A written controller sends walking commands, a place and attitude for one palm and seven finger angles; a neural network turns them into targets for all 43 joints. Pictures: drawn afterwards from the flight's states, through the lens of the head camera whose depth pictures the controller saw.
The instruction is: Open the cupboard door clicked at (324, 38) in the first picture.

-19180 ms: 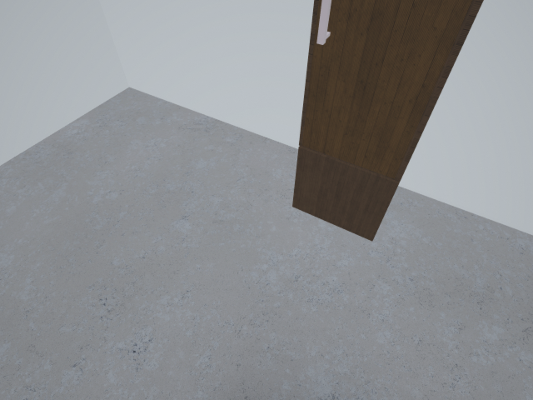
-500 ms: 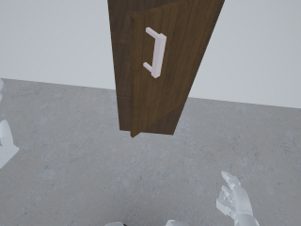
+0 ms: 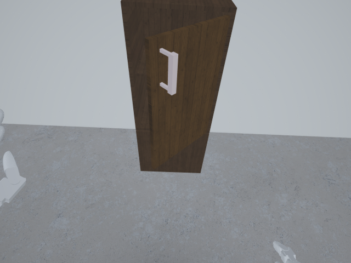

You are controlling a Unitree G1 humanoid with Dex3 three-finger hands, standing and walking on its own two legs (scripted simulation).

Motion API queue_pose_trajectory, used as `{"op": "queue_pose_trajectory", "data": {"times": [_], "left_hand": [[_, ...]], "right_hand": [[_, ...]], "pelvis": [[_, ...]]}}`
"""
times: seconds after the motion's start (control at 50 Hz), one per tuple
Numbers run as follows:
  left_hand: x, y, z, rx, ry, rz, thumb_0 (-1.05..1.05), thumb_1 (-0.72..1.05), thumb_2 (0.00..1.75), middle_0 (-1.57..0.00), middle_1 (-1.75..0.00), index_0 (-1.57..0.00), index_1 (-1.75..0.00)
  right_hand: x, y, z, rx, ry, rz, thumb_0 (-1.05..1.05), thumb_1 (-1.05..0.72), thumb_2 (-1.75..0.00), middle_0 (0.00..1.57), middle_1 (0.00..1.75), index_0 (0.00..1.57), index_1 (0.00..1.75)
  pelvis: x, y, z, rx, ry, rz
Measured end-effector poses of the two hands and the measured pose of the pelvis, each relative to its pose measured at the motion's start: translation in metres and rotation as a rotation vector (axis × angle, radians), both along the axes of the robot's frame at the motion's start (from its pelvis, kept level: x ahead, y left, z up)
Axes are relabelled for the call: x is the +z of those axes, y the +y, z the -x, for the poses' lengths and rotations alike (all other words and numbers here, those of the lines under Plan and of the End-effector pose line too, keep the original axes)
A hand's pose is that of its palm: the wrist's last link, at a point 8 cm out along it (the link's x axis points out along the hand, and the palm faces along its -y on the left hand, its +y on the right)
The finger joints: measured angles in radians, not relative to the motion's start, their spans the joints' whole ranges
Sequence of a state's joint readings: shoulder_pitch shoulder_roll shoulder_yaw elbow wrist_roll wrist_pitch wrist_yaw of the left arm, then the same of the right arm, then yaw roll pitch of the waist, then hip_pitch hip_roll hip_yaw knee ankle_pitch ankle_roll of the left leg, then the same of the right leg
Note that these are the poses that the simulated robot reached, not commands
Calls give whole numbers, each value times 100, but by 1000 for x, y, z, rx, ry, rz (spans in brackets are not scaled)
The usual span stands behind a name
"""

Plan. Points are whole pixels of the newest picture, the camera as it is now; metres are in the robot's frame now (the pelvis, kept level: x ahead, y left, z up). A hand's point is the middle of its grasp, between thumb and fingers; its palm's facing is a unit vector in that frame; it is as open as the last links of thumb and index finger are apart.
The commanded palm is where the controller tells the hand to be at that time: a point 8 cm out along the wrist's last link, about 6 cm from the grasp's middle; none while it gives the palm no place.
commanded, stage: stop stepping back and stand still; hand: left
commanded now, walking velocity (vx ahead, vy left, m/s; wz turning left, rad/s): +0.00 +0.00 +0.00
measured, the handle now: (167, 72) +0.61 +0.05 +0.16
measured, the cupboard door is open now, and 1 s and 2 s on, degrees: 44 44 44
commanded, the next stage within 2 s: let the arm hang, fingers relaxed in 0.12 s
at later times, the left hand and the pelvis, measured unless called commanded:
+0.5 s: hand out of the picture +0.06 +0.17 -0.16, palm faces +0.05 -0.99 -0.16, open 7.3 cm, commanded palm none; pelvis -0.01 +0.00 +0.00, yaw +3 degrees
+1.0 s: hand out of the picture -0.07 +0.19 -0.16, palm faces +0.10 -0.97 -0.21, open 7.3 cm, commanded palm none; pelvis -0.03 +0.02 +0.01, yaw +3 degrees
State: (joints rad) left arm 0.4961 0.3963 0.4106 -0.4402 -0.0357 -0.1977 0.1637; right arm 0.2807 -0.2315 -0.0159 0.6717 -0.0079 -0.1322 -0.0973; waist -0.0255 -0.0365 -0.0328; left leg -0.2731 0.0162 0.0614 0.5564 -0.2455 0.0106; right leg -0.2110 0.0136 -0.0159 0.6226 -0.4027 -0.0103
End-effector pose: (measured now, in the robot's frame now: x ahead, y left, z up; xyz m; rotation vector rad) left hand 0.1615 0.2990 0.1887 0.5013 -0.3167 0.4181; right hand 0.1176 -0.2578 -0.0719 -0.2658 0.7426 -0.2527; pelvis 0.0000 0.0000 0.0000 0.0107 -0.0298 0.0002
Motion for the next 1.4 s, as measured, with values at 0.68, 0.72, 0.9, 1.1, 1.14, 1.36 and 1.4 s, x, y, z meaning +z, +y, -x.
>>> {"op": "queue_pose_trajectory", "data": {"times": [0.68, 0.72, 0.9, 1.1, 1.14, 1.36, 1.4], "left_hand": [[-321, -52, 222, 290, 1650, 675, -2, 99, 89, -21, -30, -21, -30], [-317, -48, 238, 316, 1690, 671, -1, 97, 90, -21, -30, -20, -30], [-311, -50, 257, 336, 1733, 669, 0, 92, 90, -20, -30, -20, -30], [-320, -69, 219, 240, 1642, 686, 0, 91, 90, -20, -30, -20, -30], [-321, -71, 213, 230, 1631, 680, 0, 92, 90, -20, -30, -20, -30], [-318, -69, 213, 248, 1628, 671, 0, 92, 90, -20, -30, -20, -30], [-318, -70, 214, 254, 1635, 672, 0, 92, 90, -20, -30, -20, -30]], "right_hand": [[-58, 43, 111, 31, 629, -131, 1, -91, -90, 20, 30, 20, 30], [-61, 48, 122, 23, 654, -148, 1, -92, -90, 20, 30, 20, 30], [-70, 68, 153, -3, 703, -207, 0, -91, -90, 20, 30, 20, 30], [-71, 76, 162, -24, 690, -229, 0, -91, -90, 20, 30, 20, 30], [-71, 76, 163, -28, 687, -231, 0, -91, -90, 20, 30, 20, 30], [-71, 69, 163, -37, 694, -232, 0, -91, -90, 20, 30, 19, 30], [-71, 67, 163, -36, 699, -229, 0, -91, -90, 20, 30, 19, 30]], "pelvis": [[11, 10, 21, 69, 8, 26], [12, 13, 23, 66, 8, 25], [13, 21, 28, 55, 5, 16], [12, 22, 30, 50, 3, 10], [12, 21, 30, 49, 3, 9], [12, 16, 27, 50, 6, 9], [12, 15, 26, 51, 7, 9]]}}
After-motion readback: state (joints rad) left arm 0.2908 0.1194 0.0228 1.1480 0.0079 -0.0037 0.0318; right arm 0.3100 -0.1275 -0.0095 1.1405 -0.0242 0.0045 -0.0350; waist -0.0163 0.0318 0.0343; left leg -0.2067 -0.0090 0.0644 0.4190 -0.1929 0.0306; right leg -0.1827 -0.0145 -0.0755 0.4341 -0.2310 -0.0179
